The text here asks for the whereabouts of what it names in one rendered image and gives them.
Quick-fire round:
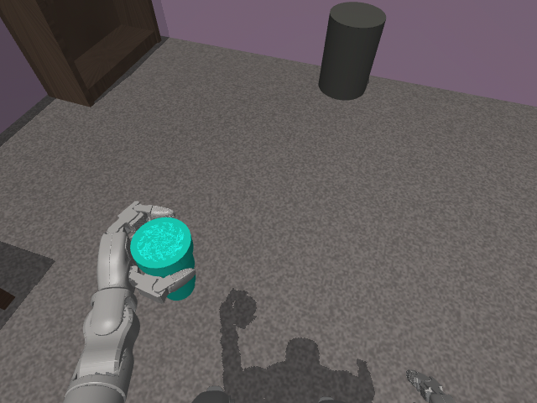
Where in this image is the right robot hand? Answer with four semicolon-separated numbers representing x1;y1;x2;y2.
406;369;456;403

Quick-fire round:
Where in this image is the bookshelf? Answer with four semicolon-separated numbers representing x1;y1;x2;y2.
0;0;161;107

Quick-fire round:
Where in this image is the left robot hand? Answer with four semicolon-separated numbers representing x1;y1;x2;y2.
96;201;196;304

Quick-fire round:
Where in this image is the left robot arm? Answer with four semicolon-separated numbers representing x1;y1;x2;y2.
63;287;140;403

